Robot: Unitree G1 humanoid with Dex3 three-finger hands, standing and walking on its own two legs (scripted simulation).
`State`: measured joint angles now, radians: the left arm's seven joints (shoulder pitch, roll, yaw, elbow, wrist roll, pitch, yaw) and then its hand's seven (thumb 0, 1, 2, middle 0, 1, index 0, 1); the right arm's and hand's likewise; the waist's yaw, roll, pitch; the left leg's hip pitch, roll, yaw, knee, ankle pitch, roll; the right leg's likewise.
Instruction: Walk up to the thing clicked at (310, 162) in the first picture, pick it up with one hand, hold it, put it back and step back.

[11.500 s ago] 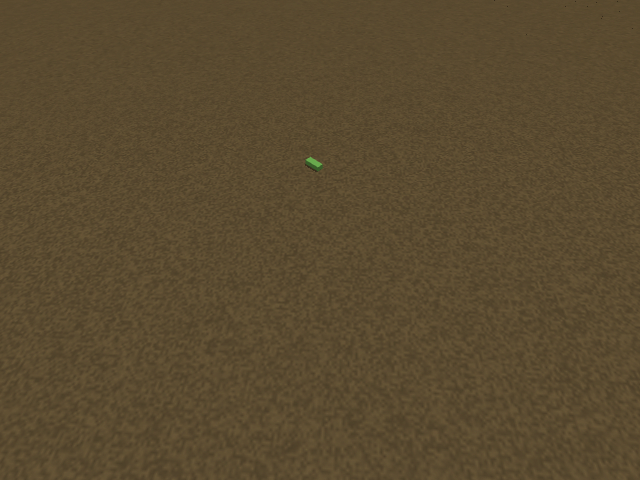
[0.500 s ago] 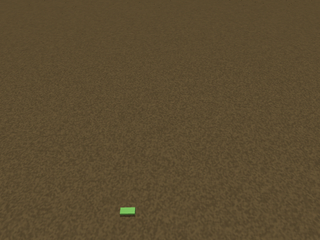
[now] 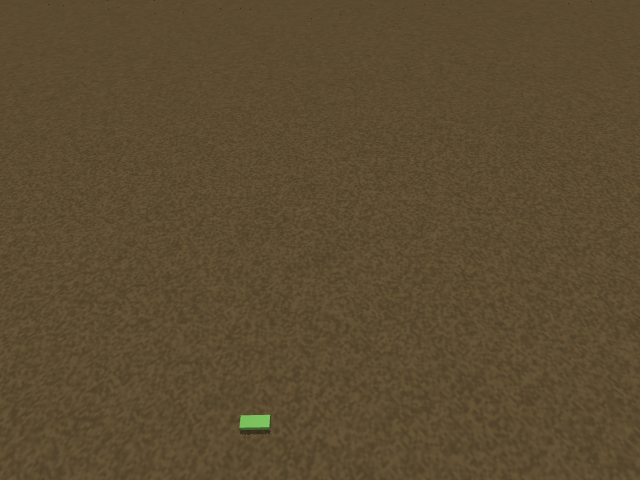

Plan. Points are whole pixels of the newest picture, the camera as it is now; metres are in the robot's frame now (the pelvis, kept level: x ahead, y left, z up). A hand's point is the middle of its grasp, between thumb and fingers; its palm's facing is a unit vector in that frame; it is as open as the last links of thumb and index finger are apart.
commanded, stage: stand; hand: left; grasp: from above
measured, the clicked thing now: (255, 422) +0.40 +0.24 -0.77
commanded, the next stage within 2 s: rise first in 0.50 s
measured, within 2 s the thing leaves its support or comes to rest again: neither
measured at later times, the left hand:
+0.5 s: hand out of the picture +0.07 +0.26 -0.16, palm faces -0.03 -0.94 -0.35, open 7.4 cm
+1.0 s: hand out of the picture +0.14 +0.26 -0.19, palm faces -0.08 -0.91 -0.40, open 10.9 cm
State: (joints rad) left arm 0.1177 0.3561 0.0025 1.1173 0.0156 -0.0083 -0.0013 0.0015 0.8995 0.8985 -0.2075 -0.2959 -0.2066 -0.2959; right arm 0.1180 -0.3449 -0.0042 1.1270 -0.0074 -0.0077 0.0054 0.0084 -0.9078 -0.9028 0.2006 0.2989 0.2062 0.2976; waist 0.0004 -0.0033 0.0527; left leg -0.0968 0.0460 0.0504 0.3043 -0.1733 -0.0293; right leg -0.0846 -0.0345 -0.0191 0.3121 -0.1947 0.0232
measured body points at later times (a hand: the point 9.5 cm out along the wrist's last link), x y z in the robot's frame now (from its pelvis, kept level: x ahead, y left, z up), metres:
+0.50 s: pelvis +0.00 +0.00 +0.00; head +0.01 +0.00 +0.45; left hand +0.07 +0.30 -0.13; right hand +0.07 -0.30 -0.13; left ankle -0.01 +0.14 -0.75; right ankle -0.02 -0.13 -0.75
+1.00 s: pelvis -0.01 +0.01 -0.03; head +0.06 +0.01 +0.41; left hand +0.14 +0.31 -0.16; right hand +0.09 -0.25 -0.15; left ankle -0.01 +0.14 -0.75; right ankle -0.02 -0.13 -0.75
